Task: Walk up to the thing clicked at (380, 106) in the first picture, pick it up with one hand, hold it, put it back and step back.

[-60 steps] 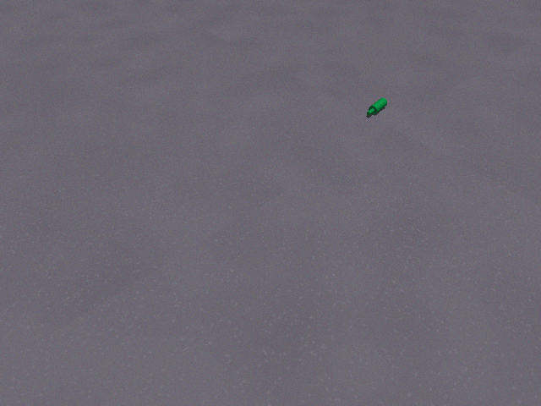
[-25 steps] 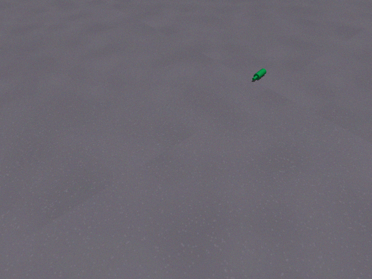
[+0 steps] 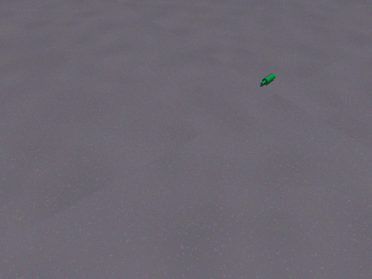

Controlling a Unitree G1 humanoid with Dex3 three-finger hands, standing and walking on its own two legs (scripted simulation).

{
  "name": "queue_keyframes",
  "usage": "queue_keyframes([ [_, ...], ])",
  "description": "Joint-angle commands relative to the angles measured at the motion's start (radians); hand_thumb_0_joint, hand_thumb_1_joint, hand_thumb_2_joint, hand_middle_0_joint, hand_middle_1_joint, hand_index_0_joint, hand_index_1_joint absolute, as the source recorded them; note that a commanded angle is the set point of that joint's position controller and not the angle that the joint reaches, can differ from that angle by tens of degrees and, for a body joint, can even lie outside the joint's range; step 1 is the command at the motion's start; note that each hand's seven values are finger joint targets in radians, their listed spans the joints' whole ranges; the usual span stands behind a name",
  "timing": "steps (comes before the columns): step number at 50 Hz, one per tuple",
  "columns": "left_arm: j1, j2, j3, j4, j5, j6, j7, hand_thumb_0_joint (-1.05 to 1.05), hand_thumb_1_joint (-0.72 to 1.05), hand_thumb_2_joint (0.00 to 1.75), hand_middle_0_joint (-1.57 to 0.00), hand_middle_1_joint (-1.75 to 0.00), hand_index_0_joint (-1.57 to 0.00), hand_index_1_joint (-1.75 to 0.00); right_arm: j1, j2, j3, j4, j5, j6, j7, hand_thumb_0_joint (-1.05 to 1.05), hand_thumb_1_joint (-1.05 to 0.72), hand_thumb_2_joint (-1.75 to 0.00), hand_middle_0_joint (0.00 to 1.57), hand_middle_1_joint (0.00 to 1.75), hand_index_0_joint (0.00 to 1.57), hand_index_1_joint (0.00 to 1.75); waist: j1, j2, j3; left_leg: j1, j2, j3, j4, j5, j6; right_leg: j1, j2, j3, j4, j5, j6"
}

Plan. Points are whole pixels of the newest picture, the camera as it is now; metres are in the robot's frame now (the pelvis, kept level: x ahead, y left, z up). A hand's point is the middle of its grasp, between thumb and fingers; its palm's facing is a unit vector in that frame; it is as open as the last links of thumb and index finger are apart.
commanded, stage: walk up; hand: left
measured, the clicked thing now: (267, 80) +2.00 -0.79 -0.75
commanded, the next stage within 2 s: none
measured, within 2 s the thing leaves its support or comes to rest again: neither
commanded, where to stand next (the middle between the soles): +1.91 -1.25 m, yaw +46 degrees
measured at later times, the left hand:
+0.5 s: hand out of the picture +0.13 +0.13 -0.13, palm faces +0.29 -0.89 -0.35, open 7.3 cm
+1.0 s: hand (171, 181) +0.45 +0.07 -0.16, palm faces +0.36 -0.89 -0.27, open 7.3 cm
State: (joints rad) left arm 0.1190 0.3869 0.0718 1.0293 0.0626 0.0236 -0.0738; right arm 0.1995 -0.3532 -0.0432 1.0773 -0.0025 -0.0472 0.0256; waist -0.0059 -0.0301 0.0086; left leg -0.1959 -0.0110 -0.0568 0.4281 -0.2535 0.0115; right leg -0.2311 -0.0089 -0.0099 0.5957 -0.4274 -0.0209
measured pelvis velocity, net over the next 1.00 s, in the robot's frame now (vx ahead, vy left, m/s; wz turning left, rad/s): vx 0.44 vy -0.24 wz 0.44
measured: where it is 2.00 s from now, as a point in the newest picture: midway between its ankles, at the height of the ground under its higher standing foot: (257, 163)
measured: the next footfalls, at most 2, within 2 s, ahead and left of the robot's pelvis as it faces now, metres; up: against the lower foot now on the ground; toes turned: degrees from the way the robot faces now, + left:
right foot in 0.28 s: +0.20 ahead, -0.27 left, +0.00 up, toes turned +7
left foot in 0.70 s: +0.36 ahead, -0.06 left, +0.00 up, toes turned +27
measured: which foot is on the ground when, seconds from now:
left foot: down 0.00-0.30, up 0.32-0.68, down 0.70-1.00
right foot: up 0.00-0.26, down 0.28-0.72, up 0.74-1.00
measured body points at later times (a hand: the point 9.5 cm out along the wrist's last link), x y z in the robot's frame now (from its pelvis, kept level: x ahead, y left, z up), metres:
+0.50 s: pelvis +0.16 -0.17 +0.00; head +0.14 -0.17 +0.45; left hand +0.12 +0.17 -0.11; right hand +0.34 -0.49 -0.09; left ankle +0.17 -0.05 -0.66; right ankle +0.16 -0.28 -0.74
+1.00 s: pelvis +0.44 -0.24 -0.02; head +0.43 -0.19 +0.42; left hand +0.43 +0.12 -0.14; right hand +0.60 -0.55 -0.09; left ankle +0.32 -0.08 -0.74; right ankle +0.68 -0.36 -0.70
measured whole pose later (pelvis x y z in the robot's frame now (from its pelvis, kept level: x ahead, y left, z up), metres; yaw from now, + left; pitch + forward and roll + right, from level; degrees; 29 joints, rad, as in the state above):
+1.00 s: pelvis +0.44 -0.24 -0.02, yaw +25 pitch -4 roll +3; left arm 0.14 0.51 0.10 0.77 0.03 0.05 -0.16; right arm 0.40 -0.41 -0.02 0.92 0.00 -0.11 -0.02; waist 0.01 -0.19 0.07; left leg -0.13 0.08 0.00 0.56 -0.38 -0.05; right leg -0.63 -0.19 0.09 0.85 -0.19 0.00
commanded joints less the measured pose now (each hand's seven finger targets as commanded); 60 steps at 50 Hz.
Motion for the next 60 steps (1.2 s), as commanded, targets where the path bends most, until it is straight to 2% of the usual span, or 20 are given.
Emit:
queue_keyframes([
  [1,-0.187,0.245,0.087,-0.232,0.007,-0.029,-0.051,0.00,0.90,0.90,-0.20,-0.30,-0.20,-0.30,0.030,-0.458,-0.141,-0.089,-0.004,-0.060,-0.052,0.00,-0.90,-0.90,0.20,0.30,0.20,0.30,-0.009,0.120,-0.011,0.209,0.368,-0.602,-0.275,-0.490,0.212,-0.503,-0.100,0.197,0.400,-0.007,0.022],
  [11,-0.197,0.272,0.105,-0.235,0.003,-0.010,-0.104,0.00,0.90,0.90,-0.20,-0.30,-0.20,-0.30,-0.001,-0.457,-0.133,-0.153,-0.047,-0.076,-0.049,0.00,-0.90,-0.90,0.20,0.30,0.20,0.30,0.042,0.243,0.020,-0.112,0.221,-0.324,-0.215,-0.353,0.231,-0.197,-0.102,0.089,0.126,-0.030,0.047],
  [14,0.234,0.324,0.146,-0.100,-0.002,-0.027,-0.074,0.00,0.90,0.90,-0.20,-0.30,-0.20,-0.30,-0.212,-0.405,-0.118,-0.203,-0.050,-0.060,-0.054,0.00,-0.90,-0.90,0.20,0.30,0.20,0.30,0.300,0.113,-0.096,-0.550,0.089,-0.120,0.162,-0.435,0.126,0.452,-0.074,0.010,-0.077,0.077,0.014],
  [15,0.394,0.430,0.175,-0.048,0.007,-0.035,-0.053,0.00,0.90,0.90,-0.20,-0.30,-0.20,-0.30,-0.170,-0.275,-0.080,-0.200,-0.052,-0.059,-0.059,0.00,-0.90,-0.90,0.20,0.30,0.20,0.30,0.367,-0.275,-0.134,-0.740,-0.083,0.059,0.603,-0.466,0.071,0.588,-0.182,0.195,-0.217,-0.152,0.037],
  [17,0.068,0.497,0.154,-0.168,0.004,-0.038,-0.033,0.00,0.90,0.90,-0.20,-0.30,-0.20,-0.30,-0.069,-0.317,-0.080,-0.199,-0.031,-0.054,-0.071,0.00,-0.90,-0.90,0.20,0.30,0.20,0.30,0.173,-0.279,-0.029,-0.770,0.006,0.028,0.867,-0.281,0.039,0.284,-0.486,0.697,-0.591,-0.635,-0.023],
  [22,-0.100,0.346,0.102,-0.186,-0.023,-0.058,-0.028,0.00,0.90,0.90,-0.20,-0.30,-0.20,-0.30,0.103,-0.374,-0.094,-0.077,0.004,-0.046,-0.023,0.00,-0.90,-0.90,0.20,0.30,0.20,0.30,0.029,-0.187,0.098,-0.459,0.112,0.035,0.665,-0.067,0.040,0.015,-0.232,0.147,-0.423,-0.256,-0.078],
  [30,0.034,0.316,0.073,-0.213,-0.010,-0.039,-0.043,0.00,0.90,0.90,-0.20,-0.30,-0.20,-0.30,-0.015,-0.317,-0.083,-0.197,0.017,-0.045,-0.018,0.00,-0.90,-0.90,0.20,0.30,0.20,0.30,0.067,-0.058,0.111,-0.176,0.071,0.154,0.296,0.071,0.026,-0.074,-0.253,0.015,-0.453,-0.090,-0.152],
  [33,0.073,0.286,0.058,-0.238,-0.027,-0.036,-0.040,0.00,0.90,0.90,-0.20,-0.30,-0.20,-0.30,0.210,-0.319,-0.093,-0.161,0.012,-0.053,-0.052,0.00,-0.90,-0.90,0.20,0.30,0.20,0.30,-0.031,0.039,-0.027,0.171,-0.002,0.201,0.138,0.133,0.074,-0.069,-0.198,-0.118,-0.083,0.516,-0.116],
  [34,0.138,0.262,0.045,-0.239,-0.035,-0.037,-0.034,0.00,0.90,0.90,-0.20,-0.30,-0.20,-0.30,0.311,-0.356,-0.108,-0.154,-0.003,-0.053,-0.069,0.00,-0.90,-0.90,0.20,0.30,0.20,0.30,-0.062,0.114,-0.111,0.315,0.007,0.149,0.081,0.073,0.102,-0.080,-0.147,-0.157,0.140,0.624,-0.080],
  [36,0.199,0.223,0.031,-0.269,-0.027,-0.036,-0.024,0.00,0.90,0.90,-0.20,-0.30,-0.20,-0.30,0.396,-0.490,-0.155,-0.200,-0.023,-0.054,-0.099,0.00,-0.90,-0.90,0.20,0.30,0.20,0.30,-0.077,0.310,-0.210,0.701,0.440,-0.583,0.035,-0.115,0.251,-0.588,0.009,-0.057,0.574,-0.167,0.022],
  [37,0.143,0.370,0.058,-0.285,-0.023,-0.026,-0.013,0.00,0.90,0.90,-0.20,-0.30,-0.20,-0.30,0.342,-0.493,-0.155,-0.232,0.012,-0.055,-0.109,0.00,-0.90,-0.90,0.20,0.30,0.20,0.30,-0.088,0.154,-0.171,0.656,0.576,-0.801,-0.053,-0.164,0.372,-0.715,-0.038,0.117,0.718,-0.117,0.054],
  [41,0.024,0.345,0.066,-0.295,-0.032,-0.047,-0.022,0.00,0.90,0.90,-0.20,-0.30,-0.20,-0.30,0.233,-0.392,-0.095,-0.239,0.041,-0.079,-0.115,0.00,-0.90,-0.90,0.20,0.30,0.20,0.30,-0.027,-0.042,0.029,0.138,0.366,-0.276,-0.036,0.403,0.256,-0.480,-0.144,0.161,0.681,0.040,0.071],
  [45,0.084,0.276,0.070,-0.311,-0.040,-0.002,-0.070,0.00,0.90,0.90,-0.20,-0.30,-0.20,-0.30,0.071,-0.421,-0.089,-0.269,0.009,-0.101,-0.080,0.00,-0.90,-0.90,0.20,0.30,0.20,0.30,0.071,0.179,0.128,-0.237,0.177,0.021,-0.139,0.091,0.181,-0.280,-0.138,0.048,0.397,0.187,0.034],
  [49,0.001,0.261,0.081,-0.342,-0.040,0.012,-0.099,0.00,0.90,0.90,-0.20,-0.30,-0.20,-0.30,0.053,-0.467,-0.102,-0.259,-0.011,-0.109,-0.071,0.00,-0.90,-0.90,0.20,0.30,0.20,0.30,0.054,0.282,0.105,-0.334,0.194,0.005,-0.202,-0.147,0.172,-0.126,-0.158,0.007,0.188,0.341,0.017],
  [53,0.089,0.289,0.114,-0.311,-0.028,0.015,-0.093,0.00,0.90,0.90,-0.20,-0.30,-0.20,-0.30,0.019,-0.466,-0.107,-0.251,-0.016,-0.083,-0.089,0.00,-0.90,-0.90,0.20,0.30,0.20,0.30,0.114,0.241,0.003,-0.292,0.252,-0.013,-0.010,0.023,0.143,0.033,-0.116,-0.035,0.155,0.248,0.008],
  [55,0.327,0.359,0.156,-0.247,-0.019,-0.002,-0.074,0.00,0.90,0.90,-0.20,-0.30,-0.20,-0.30,0.054,-0.374,-0.083,-0.244,-0.022,-0.068,-0.103,0.00,-0.90,-0.90,0.20,0.30,0.20,0.30,0.247,-0.046,-0.133,-0.383,0.156,0.090,0.554,0.074,0.088,0.316,-0.076,0.022,-0.014,0.085,-0.012],
  [56,0.397,0.441,0.172,-0.232,0.002,-0.018,-0.053,0.00,0.90,0.90,-0.20,-0.30,-0.20,-0.30,0.135,-0.256,-0.041,-0.247,-0.005,-0.068,-0.103,0.00,-0.90,-0.90,0.20,0.30,0.20,0.30,0.264,-0.378,-0.120,-0.643,-0.022,0.108,0.841,-0.304,0.056,0.396,-0.243,0.275,-0.183,-0.052,-0.002],
  [57,0.256,0.489,0.158,-0.272,-0.017,-0.024,-0.030,0.00,0.90,0.90,-0.20,-0.30,-0.20,-0.30,0.235,-0.293,-0.049,-0.242,0.010,-0.062,-0.122,0.00,-0.90,-0.90,0.20,0.30,0.20,0.30,0.167,-0.444,-0.141,-0.729,-0.040,0.076,0.993,-0.346,0.047,0.410,-0.382,0.595,-0.404,-0.109,-0.061],
  [58,0.134,0.476,0.161,-0.308,-0.037,-0.027,-0.012,0.00,0.90,0.90,-0.20,-0.30,-0.20,-0.30,0.219,-0.321,-0.057,-0.196,-0.005,-0.056,-0.137,0.00,-0.90,-0.90,0.20,0.30,0.20,0.30,0.119,-0.375,-0.129,-0.642,0.042,0.018,1.023,-0.285,0.058,0.265,-0.414,0.659,-0.447,-0.251,-0.092],
  [60,0.048,0.376,0.125,-0.335,-0.040,-0.027,-0.006,0.00,0.90,0.90,-0.20,-0.30,-0.20,-0.30,0.139,-0.357,-0.072,-0.162,0.027,-0.046,-0.119,0.00,-0.90,-0.90,0.20,0.30,0.20,0.30,0.079,-0.234,-0.049,-0.519,0.088,-0.036,0.918,-0.108,0.070,0.031,-0.289,0.366,-0.411,-0.235,-0.036],
])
